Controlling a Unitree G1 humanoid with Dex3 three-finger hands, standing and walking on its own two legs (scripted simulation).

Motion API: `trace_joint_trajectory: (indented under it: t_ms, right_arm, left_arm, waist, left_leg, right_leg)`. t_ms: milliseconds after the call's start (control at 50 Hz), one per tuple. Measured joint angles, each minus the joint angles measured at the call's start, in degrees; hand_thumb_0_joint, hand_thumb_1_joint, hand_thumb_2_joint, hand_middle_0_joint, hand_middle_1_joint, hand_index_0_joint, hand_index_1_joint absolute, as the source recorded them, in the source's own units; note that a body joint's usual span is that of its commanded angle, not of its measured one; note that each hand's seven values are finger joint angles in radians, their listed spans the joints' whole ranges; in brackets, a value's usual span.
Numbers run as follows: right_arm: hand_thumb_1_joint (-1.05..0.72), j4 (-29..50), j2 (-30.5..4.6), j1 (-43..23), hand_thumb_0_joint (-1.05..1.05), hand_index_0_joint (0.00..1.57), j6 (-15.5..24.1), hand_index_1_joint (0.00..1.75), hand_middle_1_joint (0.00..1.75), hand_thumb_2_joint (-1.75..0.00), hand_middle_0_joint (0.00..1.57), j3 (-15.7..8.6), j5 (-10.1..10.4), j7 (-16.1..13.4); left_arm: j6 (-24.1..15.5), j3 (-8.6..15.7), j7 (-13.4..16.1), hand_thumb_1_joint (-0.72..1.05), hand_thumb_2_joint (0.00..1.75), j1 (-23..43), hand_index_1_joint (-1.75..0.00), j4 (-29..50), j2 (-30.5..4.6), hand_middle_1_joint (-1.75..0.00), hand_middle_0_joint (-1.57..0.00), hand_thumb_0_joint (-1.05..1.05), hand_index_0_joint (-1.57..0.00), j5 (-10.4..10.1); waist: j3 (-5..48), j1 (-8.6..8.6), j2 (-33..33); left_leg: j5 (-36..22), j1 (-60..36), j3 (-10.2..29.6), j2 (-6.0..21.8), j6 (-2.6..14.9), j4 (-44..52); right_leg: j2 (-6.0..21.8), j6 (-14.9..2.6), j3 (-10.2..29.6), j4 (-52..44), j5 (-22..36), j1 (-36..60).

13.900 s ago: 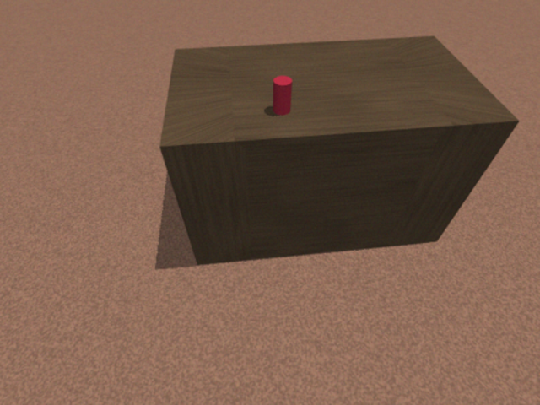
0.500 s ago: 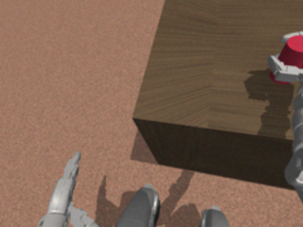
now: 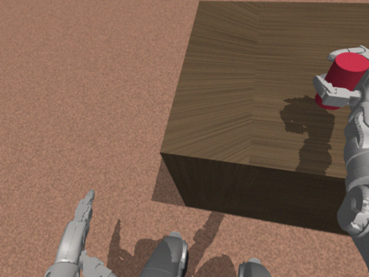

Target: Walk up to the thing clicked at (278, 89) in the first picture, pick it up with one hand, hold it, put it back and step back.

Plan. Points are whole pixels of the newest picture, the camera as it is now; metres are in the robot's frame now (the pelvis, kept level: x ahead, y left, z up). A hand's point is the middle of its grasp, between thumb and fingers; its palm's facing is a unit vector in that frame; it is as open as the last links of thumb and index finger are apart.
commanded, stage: settle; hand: right
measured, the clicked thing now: (339, 82) +0.52 -0.19 +0.07
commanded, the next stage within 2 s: lift in 0.06 s
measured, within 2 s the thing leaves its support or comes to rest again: neither
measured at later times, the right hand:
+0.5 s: hand (343, 77) +0.50 -0.18 +0.11, palm faces +0.15 +0.99 -0.01, open 7.6 cm
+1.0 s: hand out of the picture +0.42 -0.18 +0.17, palm faces +0.13 +0.99 -0.02, open 7.6 cm
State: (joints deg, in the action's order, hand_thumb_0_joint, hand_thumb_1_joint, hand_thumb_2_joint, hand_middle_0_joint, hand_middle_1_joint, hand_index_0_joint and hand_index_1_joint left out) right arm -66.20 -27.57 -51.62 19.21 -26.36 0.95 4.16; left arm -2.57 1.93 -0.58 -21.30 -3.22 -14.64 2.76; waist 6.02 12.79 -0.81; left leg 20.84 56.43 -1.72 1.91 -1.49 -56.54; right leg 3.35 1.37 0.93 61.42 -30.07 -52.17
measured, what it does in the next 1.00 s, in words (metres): stands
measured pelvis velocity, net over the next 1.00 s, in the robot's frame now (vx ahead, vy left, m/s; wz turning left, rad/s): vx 0.02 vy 0.00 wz -0.01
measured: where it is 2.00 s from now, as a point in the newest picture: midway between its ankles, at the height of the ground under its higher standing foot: outside the picture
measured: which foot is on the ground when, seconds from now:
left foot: down 0.00-1.00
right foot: down 0.00-1.00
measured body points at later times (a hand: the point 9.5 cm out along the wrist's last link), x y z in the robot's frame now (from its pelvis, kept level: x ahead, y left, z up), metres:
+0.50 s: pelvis +0.00 +0.00 +0.02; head +0.09 -0.01 +0.46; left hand +0.14 +0.27 -0.01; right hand +0.48 -0.23 +0.12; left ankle +0.05 +0.14 -0.66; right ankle -0.01 -0.13 -0.66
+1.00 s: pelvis +0.02 +0.00 +0.05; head +0.05 +0.01 +0.50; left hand +0.17 +0.26 -0.02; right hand +0.41 -0.23 +0.17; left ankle +0.05 +0.14 -0.66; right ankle -0.01 -0.13 -0.66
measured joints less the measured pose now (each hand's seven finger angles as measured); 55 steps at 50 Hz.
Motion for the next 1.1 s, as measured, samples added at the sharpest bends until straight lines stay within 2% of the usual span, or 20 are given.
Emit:
trace_joint_trajectory:
  t_ms: [60,200,320,540,660,760,880,980,1100]
  right_arm:
    - [0.09,0.08,0.48,-0.08,0.0,0.85,-0.38,1.07,1.08,-1.1,0.89,-0.42,-0.05,-0.21]
    - [0.09,-1.24,0.28,-1.03,0.0,0.85,-0.2,1.07,1.08,-1.1,0.89,0.36,-0.18,0.1]
    - [0.09,1.99,1.59,1.08,0.0,0.85,-1.15,1.07,1.08,-1.1,0.89,0.92,0.54,0.12]
    - [0.09,7.79,5.58,5.06,0.0,0.86,-3.36,1.06,1.07,-1.11,0.9,3.92,2.27,-1.09]
    - [0.09,15.73,8.73,11.25,0.0,0.86,-5.97,1.06,1.07,-1.11,0.9,5.97,3.52,-0.77]
    - [0.09,21.89,11.12,16.02,0.0,0.86,-8.53,1.06,1.07,-1.1,0.9,7.86,5.13,-1.99]
    - [0.08,28.22,12.3,19.37,0.0,0.86,-11.17,1.06,1.07,-1.1,0.9,10.91,5.91,-2.57]
    - [0.08,34.45,13.43,23.34,0.0,0.86,-14.6,1.06,1.06,-1.1,0.9,12.22,7.08,-1.73]
    - [0.08,40.77,14.55,26.89,0.0,0.86,-18.02,1.06,1.06,-1.1,0.9,12.92,8.1,-2.85]
  left_arm:
    - [-0.08,0.21,0.21,-0.55,0.07,0.54,-0.06,-0.71,-0.3,-0.05,-0.06,-0.01,-0.05,-0.22]
    - [-0.6,0.08,0.51,-0.55,0.07,1.34,-0.06,-2.45,-0.25,-0.05,-0.06,-0.01,-0.05,-0.22]
    - [-0.62,-0.55,0.3,-0.54,0.07,0.34,-0.06,-1.81,0.55,-0.05,-0.06,-0.01,-0.05,-0.38]
    - [-1.05,0.9,1.36,-0.54,0.07,0.0,-0.06,-7.03,0.71,-0.05,-0.06,-0.01,-0.05,-1.32]
    - [-0.62,0.86,1.64,-0.54,0.06,-0.6,-0.05,-9.23,1.27,-0.05,-0.06,-0.01,-0.05,-1.74]
    - [-0.6,1.7,2.77,-0.54,0.07,-0.55,-0.05,-11.41,1.26,-0.05,-0.05,-0.01,-0.05,-2.44]
    - [-0.75,2.18,3.64,-0.54,0.07,1.3,-0.05,-14.75,1.67,-0.05,-0.05,-0.01,-0.04,-2.97]
    - [-0.27,2.21,3.4,-0.54,0.06,1.91,-0.05,-17.51,2.19,-0.05,-0.05,-0.01,-0.04,-3.25]
    - [0.41,2.16,3.97,-0.54,0.06,1.82,-0.05,-17.04,2.33,-0.05,-0.05,-0.01,-0.04,-3.82]
  waist:
    - [0.06,-0.13,-0.04]
    - [0.1,-0.62,0.49]
    - [-0.2,-1.31,0.45]
    - [-0.22,-4.2,0.1]
    - [0.2,-6.18,-0.48]
    - [0.01,-7.87,-0.72]
    - [-0.76,-9.6,-0.3]
    - [-1.42,-10.45,-0.82]
    - [-2.45,-11.03,-1.29]
  left_leg:
    - [-0.13,-0.81,0.03,-0.01,0.01,0.45]
    - [-0.69,-1.6,0.17,-0.09,0.18,1.26]
    - [-1.1,-3.01,0.33,-0.05,0.2,2.26]
    - [-2.05,-8.82,0.56,-0.04,0.11,5.94]
    - [-2.49,-12.74,0.74,0.16,-0.02,8.5]
    - [-2.52,-17.59,0.64,0.56,-0.19,10.69]
    - [-3.12,-21.96,0.53,0.81,-0.23,13.22]
    - [-3.82,-24.7,0.55,0.93,-0.28,15.23]
    - [-4.37,-28.2,0.63,1.04,-0.32,17.12]
  right_leg:
    - [0.0,-0.01,-0.05,-0.58,0.2,0.88]
    - [0.03,0.14,-0.23,-1.63,0.86,1.82]
    - [-0.05,0.2,-0.43,-2.89,1.41,3.37]
    - [-0.14,0.05,-0.89,-6.98,2.61,9.38]
    - [-0.4,-0.01,-1.22,-10.08,3.37,13.53]
    - [-0.82,-0.16,-1.24,-12.96,3.93,18.52]
    - [-1.11,-0.14,-1.27,-16.06,4.96,23.02]
    - [-1.28,-0.12,-1.38,-18.41,5.89,25.87]
    - [-1.44,-0.16,-1.57,-20.93,6.8,29.65]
